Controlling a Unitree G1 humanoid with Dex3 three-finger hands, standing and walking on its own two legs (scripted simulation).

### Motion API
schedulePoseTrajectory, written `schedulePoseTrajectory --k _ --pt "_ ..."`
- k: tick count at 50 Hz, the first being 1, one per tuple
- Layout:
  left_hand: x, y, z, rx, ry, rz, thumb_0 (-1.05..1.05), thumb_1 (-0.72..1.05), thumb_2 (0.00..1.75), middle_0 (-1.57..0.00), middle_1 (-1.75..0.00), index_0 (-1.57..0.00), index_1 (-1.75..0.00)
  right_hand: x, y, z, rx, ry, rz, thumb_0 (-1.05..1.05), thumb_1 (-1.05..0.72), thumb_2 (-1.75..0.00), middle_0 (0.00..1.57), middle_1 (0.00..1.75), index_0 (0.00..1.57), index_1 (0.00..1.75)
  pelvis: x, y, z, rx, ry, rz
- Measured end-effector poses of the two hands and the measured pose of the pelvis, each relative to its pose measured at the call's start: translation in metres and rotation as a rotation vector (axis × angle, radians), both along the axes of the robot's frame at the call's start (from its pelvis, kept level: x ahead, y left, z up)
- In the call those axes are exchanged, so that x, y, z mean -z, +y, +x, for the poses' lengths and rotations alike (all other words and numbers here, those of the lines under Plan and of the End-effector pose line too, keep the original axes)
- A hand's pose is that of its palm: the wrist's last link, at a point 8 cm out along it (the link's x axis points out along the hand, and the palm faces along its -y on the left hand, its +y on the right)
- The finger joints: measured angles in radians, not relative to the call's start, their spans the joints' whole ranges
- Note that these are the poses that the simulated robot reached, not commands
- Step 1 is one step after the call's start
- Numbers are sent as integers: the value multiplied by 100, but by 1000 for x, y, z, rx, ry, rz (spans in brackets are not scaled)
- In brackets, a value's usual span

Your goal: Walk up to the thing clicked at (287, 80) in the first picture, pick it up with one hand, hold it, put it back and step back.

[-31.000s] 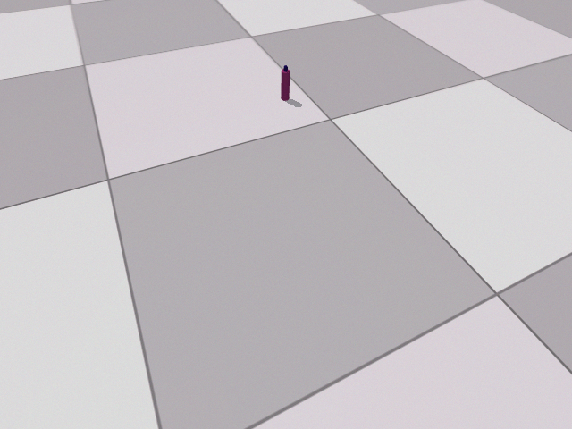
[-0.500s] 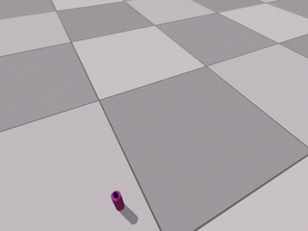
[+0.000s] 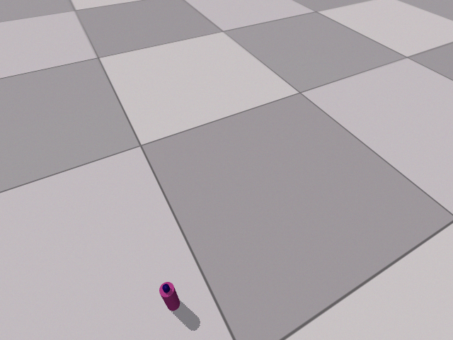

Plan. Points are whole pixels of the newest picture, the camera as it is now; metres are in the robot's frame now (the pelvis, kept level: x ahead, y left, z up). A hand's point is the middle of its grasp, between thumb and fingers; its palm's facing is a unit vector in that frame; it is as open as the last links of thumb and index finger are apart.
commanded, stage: stand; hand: left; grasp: from the side
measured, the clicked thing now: (169, 295) +0.37 +0.23 -0.67
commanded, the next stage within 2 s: step back in 0.68 s
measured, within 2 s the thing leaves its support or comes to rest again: neither
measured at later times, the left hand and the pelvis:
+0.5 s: hand out of the picture +0.08 +0.25 -0.16, palm faces -0.01 -0.94 -0.34, open 7.4 cm; pelvis +0.01 +0.00 +0.00, yaw +0 degrees
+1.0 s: hand out of the picture +0.09 +0.29 -0.17, palm faces -0.04 -0.92 -0.40, open 7.4 cm; pelvis -0.04 +0.02 -0.02, yaw +0 degrees
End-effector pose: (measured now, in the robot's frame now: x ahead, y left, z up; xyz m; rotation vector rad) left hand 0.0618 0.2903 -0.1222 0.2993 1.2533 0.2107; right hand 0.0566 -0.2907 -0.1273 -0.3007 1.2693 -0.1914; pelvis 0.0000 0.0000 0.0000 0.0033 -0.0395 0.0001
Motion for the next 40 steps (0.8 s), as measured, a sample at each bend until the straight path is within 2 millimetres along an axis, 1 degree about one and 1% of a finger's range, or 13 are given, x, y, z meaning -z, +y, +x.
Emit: schedulePoseTrajectory --k 7,14,34,36,40 --pt "-2 0 10 2 -13 4 1 90 90 -20 -30 -20 -30 -1 -2 10 -2 -15 -2 1 -90 -90 20 30 21 30 0 -1 4 2 2 0" --pt "-3 0 15 5 -22 3 1 90 90 -20 -30 -20 -30 -3 -3 16 -2 -28 -4 1 -90 -90 20 30 21 30 -1 -2 7 3 4 -1" --pt "-1 0 15 13 -6 2 1 90 90 -20 -30 -21 -30 -3 -5 15 9 -13 -6 1 -90 -90 20 30 21 30 -1 -2 11 9 11 -1" --pt "-1 2 16 3 -15 3 1 90 90 -21 -30 -21 -30 -3 -7 15 15 -14 -4 1 -90 -90 20 30 21 30 1 -2 8 9 16 -2" --pt "0 10 18 2 -35 26 1 90 90 -21 -30 -21 -30 -1 -13 15 20 -25 -16 1 -90 -90 20 30 21 30 6 -2 -5 8 20 -4"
